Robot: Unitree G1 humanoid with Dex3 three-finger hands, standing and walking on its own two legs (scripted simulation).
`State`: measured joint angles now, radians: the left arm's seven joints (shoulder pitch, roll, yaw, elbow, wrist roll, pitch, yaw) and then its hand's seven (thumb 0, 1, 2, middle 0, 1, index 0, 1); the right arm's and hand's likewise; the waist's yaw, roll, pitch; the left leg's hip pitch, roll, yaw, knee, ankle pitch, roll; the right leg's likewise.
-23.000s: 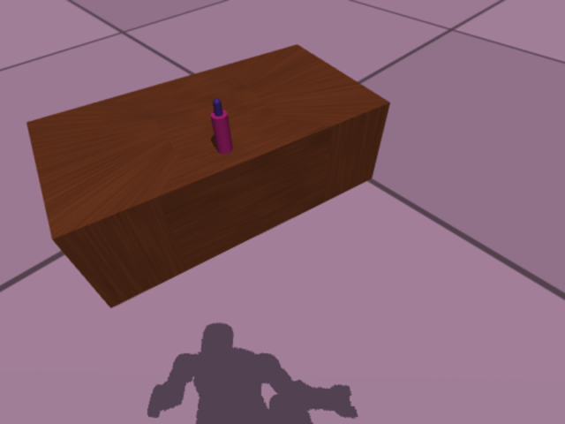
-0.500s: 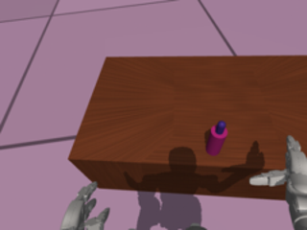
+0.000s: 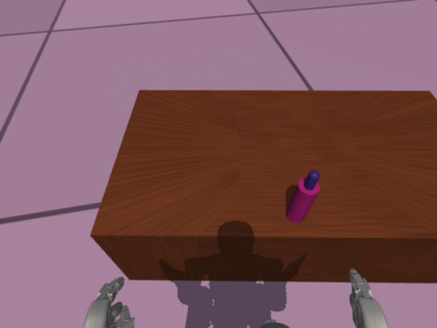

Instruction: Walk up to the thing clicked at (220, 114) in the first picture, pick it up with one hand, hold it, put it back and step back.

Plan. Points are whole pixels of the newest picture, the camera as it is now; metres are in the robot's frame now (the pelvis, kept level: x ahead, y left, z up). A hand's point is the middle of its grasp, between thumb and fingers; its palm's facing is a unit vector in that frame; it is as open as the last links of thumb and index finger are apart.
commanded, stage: home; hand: right
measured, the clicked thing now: (304, 195) +0.49 -0.22 -0.17
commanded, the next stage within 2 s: stand in 1.90 s
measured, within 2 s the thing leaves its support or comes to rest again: neither
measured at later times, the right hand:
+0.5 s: hand (331, 314) +0.17 -0.18 -0.06, palm faces +0.11 +0.95 -0.28, open 17.5 cm
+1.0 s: hand (335, 303) +0.19 -0.19 -0.06, palm faces +0.10 +0.96 -0.27, open 17.5 cm
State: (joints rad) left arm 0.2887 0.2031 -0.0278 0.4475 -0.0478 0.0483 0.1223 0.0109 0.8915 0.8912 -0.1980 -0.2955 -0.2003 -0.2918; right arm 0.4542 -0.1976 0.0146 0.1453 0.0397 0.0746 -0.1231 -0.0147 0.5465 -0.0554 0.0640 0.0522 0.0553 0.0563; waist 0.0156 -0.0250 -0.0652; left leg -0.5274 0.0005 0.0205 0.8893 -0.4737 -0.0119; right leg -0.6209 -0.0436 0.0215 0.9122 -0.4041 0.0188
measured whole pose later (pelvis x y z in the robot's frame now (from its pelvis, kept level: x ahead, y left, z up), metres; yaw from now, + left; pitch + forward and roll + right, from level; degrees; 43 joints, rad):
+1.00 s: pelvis +0.02 -0.01 +0.00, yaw +0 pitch +7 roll +2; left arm 0.26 0.21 -0.02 0.51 -0.02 -0.09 0.15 0.01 0.90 0.90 -0.20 -0.30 -0.20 -0.30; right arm 0.44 -0.20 0.01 0.05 0.02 0.23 -0.13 -0.01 0.55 -0.05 0.06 0.05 0.05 0.05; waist 0.02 -0.02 -0.09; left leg -0.50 0.00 0.01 0.88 -0.50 -0.02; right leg -0.61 -0.04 0.01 0.92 -0.44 0.01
